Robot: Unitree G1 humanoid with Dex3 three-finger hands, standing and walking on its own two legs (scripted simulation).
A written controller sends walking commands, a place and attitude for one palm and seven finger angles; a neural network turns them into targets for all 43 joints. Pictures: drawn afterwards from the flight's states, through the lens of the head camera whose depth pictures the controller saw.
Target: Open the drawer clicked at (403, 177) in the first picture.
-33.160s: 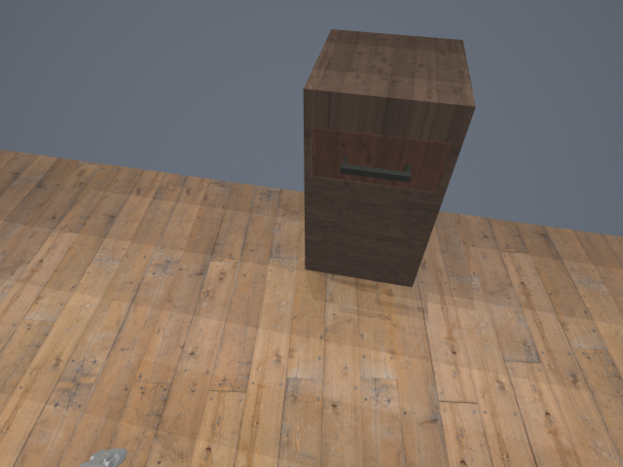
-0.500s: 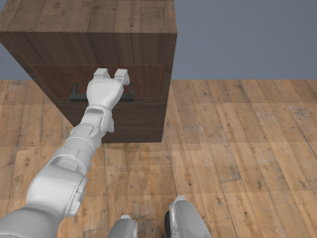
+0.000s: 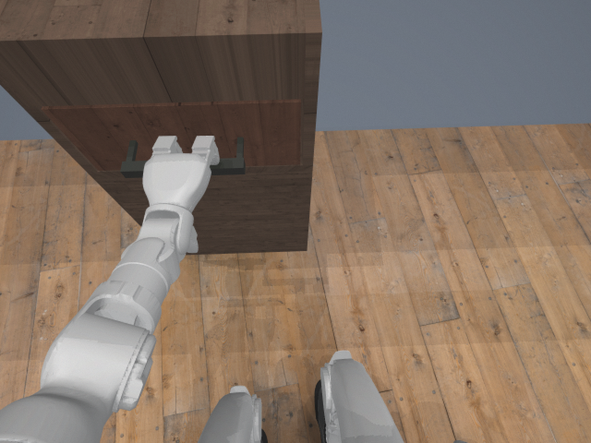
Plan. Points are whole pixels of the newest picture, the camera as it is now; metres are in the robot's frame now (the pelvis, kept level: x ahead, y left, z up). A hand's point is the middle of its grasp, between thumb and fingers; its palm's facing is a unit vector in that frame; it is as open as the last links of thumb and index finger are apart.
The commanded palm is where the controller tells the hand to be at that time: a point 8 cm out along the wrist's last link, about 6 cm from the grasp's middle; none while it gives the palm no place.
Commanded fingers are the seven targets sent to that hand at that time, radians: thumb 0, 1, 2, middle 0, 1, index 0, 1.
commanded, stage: lower the fingers behind the handle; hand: left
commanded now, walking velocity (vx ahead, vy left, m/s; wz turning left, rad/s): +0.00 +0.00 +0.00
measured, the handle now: (185, 156) +0.57 +0.14 -0.06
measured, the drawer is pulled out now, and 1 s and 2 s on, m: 0.00 0.00 0.00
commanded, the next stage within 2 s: lift the hand off the handle in 0.90 s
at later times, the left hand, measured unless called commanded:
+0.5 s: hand (193, 189) +0.49 +0.12 -0.05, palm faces -0.02 +0.03 -1.00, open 13.4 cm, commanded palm +0.46 +0.15 -0.04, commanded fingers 0.00 -0.50 0.30 -0.30 -1.20 -0.30 -1.20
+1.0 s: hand (193, 192) +0.49 +0.12 -0.05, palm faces +0.01 +0.01 -1.00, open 13.7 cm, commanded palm +0.46 +0.15 -0.04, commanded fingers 0.00 -0.50 0.30 -0.30 -1.20 -0.30 -1.20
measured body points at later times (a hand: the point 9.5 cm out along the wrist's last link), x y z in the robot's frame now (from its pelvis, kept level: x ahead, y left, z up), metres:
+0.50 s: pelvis -0.04 +0.00 -0.04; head +0.12 -0.03 +0.38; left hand +0.49 +0.12 +0.01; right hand -0.01 -0.27 -0.19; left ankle -0.03 +0.12 -0.61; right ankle +0.07 -0.09 -0.61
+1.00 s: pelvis -0.05 +0.01 -0.05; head +0.11 -0.02 +0.37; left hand +0.48 +0.12 +0.00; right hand -0.02 -0.26 -0.20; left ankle -0.03 +0.12 -0.61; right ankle +0.07 -0.09 -0.61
